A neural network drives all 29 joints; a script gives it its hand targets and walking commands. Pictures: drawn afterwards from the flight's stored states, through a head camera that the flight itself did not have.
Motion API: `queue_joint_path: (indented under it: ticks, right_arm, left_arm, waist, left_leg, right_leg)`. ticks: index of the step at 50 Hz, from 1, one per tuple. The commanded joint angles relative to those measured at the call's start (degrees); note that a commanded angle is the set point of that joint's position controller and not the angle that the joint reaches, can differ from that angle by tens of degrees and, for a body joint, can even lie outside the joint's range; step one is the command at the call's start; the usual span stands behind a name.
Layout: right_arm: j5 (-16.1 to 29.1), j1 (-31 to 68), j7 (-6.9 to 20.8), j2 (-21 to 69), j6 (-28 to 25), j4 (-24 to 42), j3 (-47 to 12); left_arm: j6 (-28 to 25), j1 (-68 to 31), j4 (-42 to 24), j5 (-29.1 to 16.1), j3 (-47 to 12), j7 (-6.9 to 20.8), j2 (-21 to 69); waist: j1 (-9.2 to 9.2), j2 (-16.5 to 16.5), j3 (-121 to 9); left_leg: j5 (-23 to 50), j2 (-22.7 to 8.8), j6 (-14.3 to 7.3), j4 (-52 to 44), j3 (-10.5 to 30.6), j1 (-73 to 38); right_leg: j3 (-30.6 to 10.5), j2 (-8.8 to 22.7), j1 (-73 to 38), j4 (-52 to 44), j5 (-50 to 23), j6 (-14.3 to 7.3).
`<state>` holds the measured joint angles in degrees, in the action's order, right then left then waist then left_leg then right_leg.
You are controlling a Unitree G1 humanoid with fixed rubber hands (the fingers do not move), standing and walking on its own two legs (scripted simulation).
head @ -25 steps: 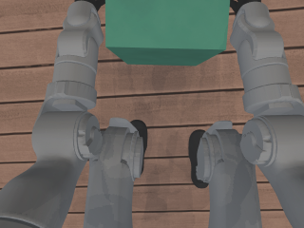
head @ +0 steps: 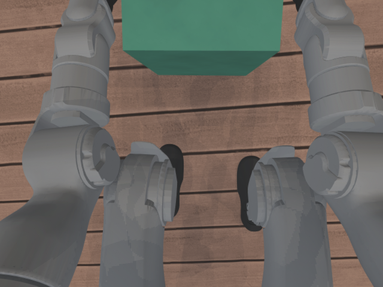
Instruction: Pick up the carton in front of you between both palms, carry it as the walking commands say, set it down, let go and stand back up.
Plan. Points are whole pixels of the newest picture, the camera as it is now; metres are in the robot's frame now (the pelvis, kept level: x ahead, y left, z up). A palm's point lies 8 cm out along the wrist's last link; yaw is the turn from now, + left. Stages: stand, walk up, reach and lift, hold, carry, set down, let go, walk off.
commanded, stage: set down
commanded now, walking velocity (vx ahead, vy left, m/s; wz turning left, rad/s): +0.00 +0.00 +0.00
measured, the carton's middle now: (202, 8) +0.55 +0.04 -0.23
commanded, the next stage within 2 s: let go in 1.74 s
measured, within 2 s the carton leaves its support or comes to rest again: rests again in 0.48 s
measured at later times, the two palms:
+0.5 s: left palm (102, 3) +0.54 +0.20 -0.17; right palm out of the picture +0.55 -0.12 -0.18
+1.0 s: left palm out of the picture +0.54 +0.23 -0.07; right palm out of the picture +0.57 -0.14 -0.07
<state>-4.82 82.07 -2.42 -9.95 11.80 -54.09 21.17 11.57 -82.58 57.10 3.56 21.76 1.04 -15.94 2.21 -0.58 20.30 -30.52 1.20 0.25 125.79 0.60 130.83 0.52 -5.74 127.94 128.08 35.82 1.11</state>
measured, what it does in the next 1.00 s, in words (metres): stands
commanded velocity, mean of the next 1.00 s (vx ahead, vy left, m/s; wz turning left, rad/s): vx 0.00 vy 0.00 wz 0.00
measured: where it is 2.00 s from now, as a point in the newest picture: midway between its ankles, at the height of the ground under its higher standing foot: (210, 199)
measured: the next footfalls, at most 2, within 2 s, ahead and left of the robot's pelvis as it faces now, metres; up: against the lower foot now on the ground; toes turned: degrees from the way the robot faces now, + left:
none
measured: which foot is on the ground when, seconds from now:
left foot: down 0.00-1.00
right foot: down 0.00-1.00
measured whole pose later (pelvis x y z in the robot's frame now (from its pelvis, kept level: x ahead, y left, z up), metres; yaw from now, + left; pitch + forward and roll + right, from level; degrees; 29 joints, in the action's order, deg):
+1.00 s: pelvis +0.01 +0.00 +0.05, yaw +1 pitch +40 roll -1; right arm 7.5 77.8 -7.5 -17.7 8.6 -55.8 9.6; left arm 7.4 -77.7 57.9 -8.2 11.3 -4.7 -20.9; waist 1.6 -0.9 11.5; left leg -30.4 2.0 0.4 116.9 0.7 126.0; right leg -0.1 -4.8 123.0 119.3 35.9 1.0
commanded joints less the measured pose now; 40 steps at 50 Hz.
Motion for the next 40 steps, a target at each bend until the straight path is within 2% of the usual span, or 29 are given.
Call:
queue_joint_path:
  ticks: [1, 13, 18, 20, 21, 22, 24, 25, 27, 30, 33, 37, 40]
  right_arm:
    - [1.8, 23.5, 12.1, 42.5, 0.9, -2.7, -16.0]
    - [-2.6, 18.2, 12.2, 35.4, 2.0, -7.0, -10.5]
    - [-3.3, 16.6, 11.3, 31.3, 1.1, -6.2, -9.7]
    - [-3.2, 15.2, 9.8, 25.7, 0.2, -6.0, -8.3]
    - [-3.4, 13.8, 8.4, 19.8, -0.5, -6.0, -6.8]
    - [-3.7, 11.2, 5.8, 9.2, -1.7, -5.5, -4.4]
    - [-1.4, 9.9, 0.3, -10.0, -4.8, -3.0, -3.5]
    - [1.2, 12.1, -1.9, -14.1, -6.2, -2.3, -4.7]
    - [7.2, 16.8, -3.8, -15.8, -8.0, -1.2, -8.5]
    - [14.1, 20.6, -4.3, -16.1, -9.2, 1.0, -14.5]
    - [17.9, 19.5, -3.9, -15.5, -8.8, 0.9, -17.7]
    - [18.3, 15.1, -4.0, -15.9, -7.8, -0.6, -17.4]
    - [17.0, 13.3, -4.7, -16.4, -7.1, 1.4, -15.8]
  left_arm:
    - [1.7, -21.5, 2.4, -2.2, -15.5, 12.8, 46.6]
    - [2.5, -17.3, 6.4, 1.8, -9.3, 12.5, 39.1]
    - [1.4, -16.3, 7.0, 2.2, -8.3, 11.6, 35.0]
    - [0.2, -14.6, 7.1, 2.4, -6.5, 10.0, 28.3]
    - [-0.5, -13.0, 7.4, 2.4, -4.9, 8.5, 22.4]
    - [-1.8, -10.4, 7.3, 2.6, -2.7, 6.0, 12.5]
    - [-5.6, -9.1, 4.7, 0.4, -1.4, 0.0, -6.5]
    - [-7.2, -11.8, 3.6, -1.9, -2.3, -2.3, -10.8]
    - [-9.3, -15.9, 2.8, -6.6, -4.7, -4.5, -14.1]
    - [-10.8, -19.1, 0.7, -12.3, -10.0, -5.4, -15.6]
    - [-10.6, -17.9, 0.7, -15.6, -12.8, -5.3, -15.9]
    - [-9.7, -14.0, 1.8, -16.6, -13.2, -5.3, -16.2]
    - [-8.7, -12.6, -0.9, -16.0, -12.9, -5.6, -15.5]
  waist:
    - [-0.19, -1.3, -44.2]
    - [-0.69, -1.2, -36.1]
    - [-0.75, -1.2, -37.2]
    - [-0.25, -1.3, -38.9]
    - [-0.32, -1.2, -39.9]
    - [-0.47, -1.0, -41.0]
    - [-0.38, -1.0, -46.7]
    - [-0.06, -1.3, -51.6]
    - [0.88, -1.1, -59.5]
    - [1.34, -1.4, -67.1]
    - [1.88, -1.3, -70.8]
    - [1.89, -0.5, -73.9]
    - [1.07, 0.3, -79.8]
  left_leg:
    - [6.4, 4.1, -0.7, -8.5, -1.6, -26.0]
    - [3.0, 3.8, -1.0, -8.6, -1.3, -23.7]
    - [4.2, 3.5, -0.1, -7.9, -2.0, -25.1]
    - [5.6, 3.0, 0.6, -7.8, -2.4, -27.3]
    - [6.4, 2.6, 1.1, -7.7, -2.5, -28.5]
    - [7.2, 2.2, 1.7, -7.7, -2.6, -30.1]
    - [10.8, 1.5, 2.1, -7.3, -2.2, -34.2]
    - [14.2, 1.5, 1.9, -6.4, -1.8, -35.6]
    - [20.2, 0.8, 1.4, -4.6, -1.1, -37.5]
    - [25.4, -0.2, 0.7, -3.4, -0.7, -39.5]
    - [26.5, -0.5, 0.5, -3.8, -1.2, -41.8]
    - [24.9, -0.4, 0.4, -5.6, -1.7, -44.8]
    - [24.0, 0.0, 0.3, -7.8, -2.0, -49.2]
  right_leg:
    - [1.7, -2.5, -16.4, -12.4, -5.7, -1.7]
    - [0.7, -2.2, -15.6, -12.6, -3.0, -2.1]
    - [0.5, -1.8, -18.9, -12.0, -4.6, -1.4]
    - [0.8, -1.4, -20.2, -11.9, -5.5, -0.6]
    - [1.0, -1.1, -20.9, -11.9, -6.2, -0.2]
    - [1.2, -0.7, -22.0, -11.9, -7.1, 0.2]
    - [1.3, 0.2, -24.5, -11.4, -10.7, 1.2]
    - [1.0, 0.6, -25.9, -10.8, -14.1, 1.6]
    - [0.1, 1.4, -27.5, -9.2, -19.8, 1.7]
    - [-0.8, 2.1, -29.7, -7.7, -24.6, 1.3]
    - [-0.4, 2.4, -30.7, -7.8, -24.7, 1.3]
    - [0.8, 2.3, -30.6, -9.6, -21.5, 1.2]
    - [1.9, 1.8, -31.2, -11.8, -19.6, 1.0]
